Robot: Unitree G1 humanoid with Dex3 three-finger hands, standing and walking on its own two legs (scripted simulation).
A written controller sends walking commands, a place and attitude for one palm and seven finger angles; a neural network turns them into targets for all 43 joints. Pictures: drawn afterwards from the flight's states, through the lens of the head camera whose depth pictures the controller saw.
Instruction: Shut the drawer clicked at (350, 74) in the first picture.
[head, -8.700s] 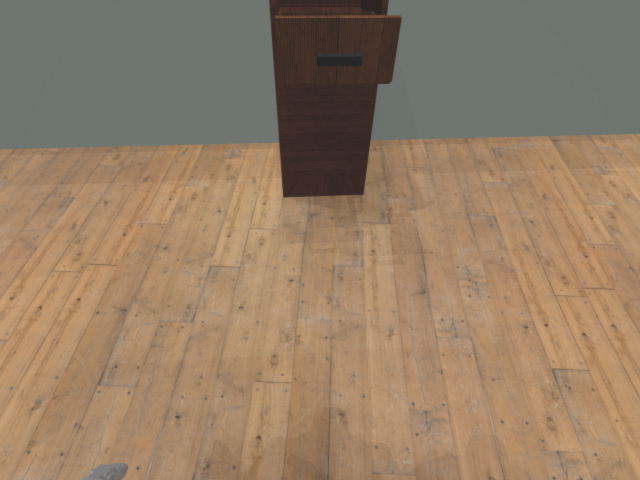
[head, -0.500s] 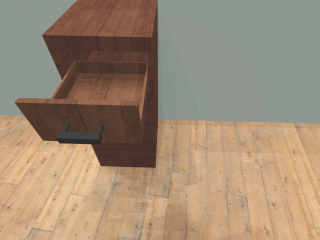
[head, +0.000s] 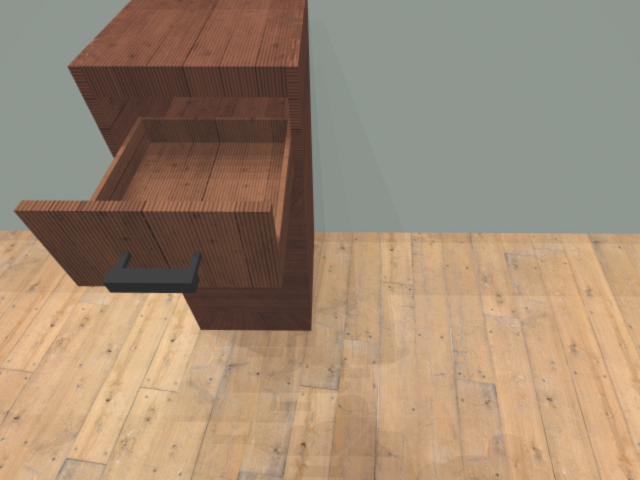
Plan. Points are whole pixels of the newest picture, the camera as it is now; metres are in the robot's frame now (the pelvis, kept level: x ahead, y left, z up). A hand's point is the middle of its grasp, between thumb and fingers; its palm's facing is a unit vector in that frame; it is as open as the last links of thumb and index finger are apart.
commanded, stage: look again from close up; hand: left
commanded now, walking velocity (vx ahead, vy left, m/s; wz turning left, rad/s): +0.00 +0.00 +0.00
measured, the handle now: (156, 268) +0.39 +0.26 +0.02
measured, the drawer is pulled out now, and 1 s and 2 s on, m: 0.29 0.29 0.29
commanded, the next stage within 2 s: shuffle to correct the standing spot in 0.34 s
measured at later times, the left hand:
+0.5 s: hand out of the picture -0.03 +0.18 -0.18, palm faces +0.04 -0.98 -0.17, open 7.3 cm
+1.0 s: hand out of the picture +0.04 +0.20 -0.18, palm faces +0.03 -0.99 -0.15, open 7.3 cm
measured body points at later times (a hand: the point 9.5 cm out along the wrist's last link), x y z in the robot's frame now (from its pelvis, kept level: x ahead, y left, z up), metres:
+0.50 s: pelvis -0.02 +0.02 +0.00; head -0.03 +0.02 +0.45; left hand -0.03 +0.24 -0.16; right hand -0.05 -0.19 -0.16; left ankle -0.04 +0.11 -0.74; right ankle +0.03 -0.10 -0.74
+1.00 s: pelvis +0.04 +0.04 +0.00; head +0.05 +0.05 +0.45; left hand +0.04 +0.25 -0.16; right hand -0.04 -0.15 -0.15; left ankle -0.04 +0.11 -0.74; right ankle +0.06 -0.08 -0.69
